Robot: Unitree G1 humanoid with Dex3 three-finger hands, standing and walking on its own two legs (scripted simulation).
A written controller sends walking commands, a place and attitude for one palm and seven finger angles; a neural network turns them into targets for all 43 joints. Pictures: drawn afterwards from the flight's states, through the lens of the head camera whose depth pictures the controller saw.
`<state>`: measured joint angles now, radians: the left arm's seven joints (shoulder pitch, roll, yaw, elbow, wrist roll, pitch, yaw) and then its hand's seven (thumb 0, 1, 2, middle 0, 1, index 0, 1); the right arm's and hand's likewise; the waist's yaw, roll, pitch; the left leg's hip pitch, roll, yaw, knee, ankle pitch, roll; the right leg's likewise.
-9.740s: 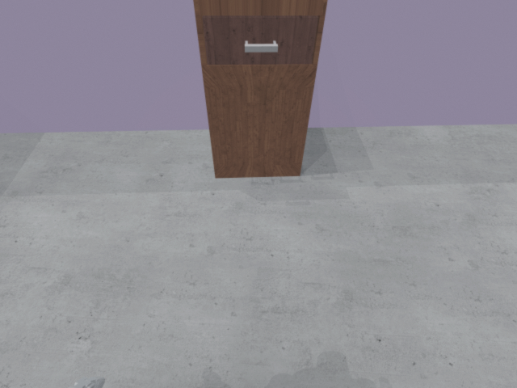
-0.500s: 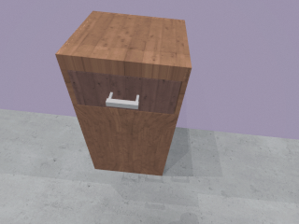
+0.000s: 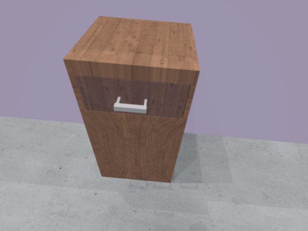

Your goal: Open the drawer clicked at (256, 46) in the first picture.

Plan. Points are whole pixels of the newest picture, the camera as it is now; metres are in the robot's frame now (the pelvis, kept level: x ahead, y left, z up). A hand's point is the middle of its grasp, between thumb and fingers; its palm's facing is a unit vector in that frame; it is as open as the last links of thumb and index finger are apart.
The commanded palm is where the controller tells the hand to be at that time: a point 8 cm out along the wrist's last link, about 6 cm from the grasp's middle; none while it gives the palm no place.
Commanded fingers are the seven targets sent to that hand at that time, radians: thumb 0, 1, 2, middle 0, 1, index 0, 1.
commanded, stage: look again from close up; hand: left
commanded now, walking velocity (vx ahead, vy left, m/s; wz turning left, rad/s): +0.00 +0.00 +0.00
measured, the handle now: (131, 104) +0.58 +0.13 -0.03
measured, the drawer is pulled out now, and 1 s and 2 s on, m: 0.00 0.00 0.00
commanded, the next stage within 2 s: shuffle to correct the standing spot in 0.20 s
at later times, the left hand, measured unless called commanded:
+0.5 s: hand out of the picture -0.09 +0.12 -0.17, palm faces +0.09 -0.99 -0.11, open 7.4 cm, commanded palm none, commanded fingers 0.00 0.90 0.90 -0.20 -0.30 -0.20 -0.30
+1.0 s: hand out of the picture +0.05 +0.14 -0.18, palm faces -0.01 -0.99 -0.15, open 7.3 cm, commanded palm none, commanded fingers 0.00 0.90 0.90 -0.20 -0.30 -0.20 -0.30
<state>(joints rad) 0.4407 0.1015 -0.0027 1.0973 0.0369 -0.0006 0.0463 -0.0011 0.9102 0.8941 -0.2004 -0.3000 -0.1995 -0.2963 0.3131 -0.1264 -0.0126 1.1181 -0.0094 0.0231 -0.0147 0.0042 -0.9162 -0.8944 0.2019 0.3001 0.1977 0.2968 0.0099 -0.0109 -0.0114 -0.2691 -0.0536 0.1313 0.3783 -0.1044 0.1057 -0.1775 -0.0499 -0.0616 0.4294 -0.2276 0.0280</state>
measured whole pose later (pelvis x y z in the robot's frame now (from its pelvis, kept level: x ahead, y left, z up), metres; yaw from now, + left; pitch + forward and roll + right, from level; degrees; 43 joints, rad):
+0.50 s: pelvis -0.01 -0.02 +0.00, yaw +0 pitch +0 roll -1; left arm 0.49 0.07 0.02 1.11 0.04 0.02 0.03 0.00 0.91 0.89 -0.20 -0.30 -0.20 -0.30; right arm 0.33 -0.11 -0.03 1.13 -0.02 0.04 -0.03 0.00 -0.91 -0.89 0.20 0.30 0.20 0.30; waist 0.01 0.00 -0.04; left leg -0.29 -0.04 0.12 0.38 -0.17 0.07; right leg -0.22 -0.02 -0.04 0.48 -0.36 -0.02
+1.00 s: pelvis +0.04 -0.03 +0.00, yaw -1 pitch +1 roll -1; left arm 0.30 0.18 0.06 1.05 0.05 0.03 -0.01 0.03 0.95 0.89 -0.20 -0.30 -0.20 -0.30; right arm 0.42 -0.09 -0.01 1.11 -0.03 -0.04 -0.04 0.00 -0.91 -0.89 0.20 0.30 0.20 0.30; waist -0.03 -0.04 -0.01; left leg -0.17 0.04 0.14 0.42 -0.27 0.02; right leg -0.49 -0.07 -0.06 0.88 -0.26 0.00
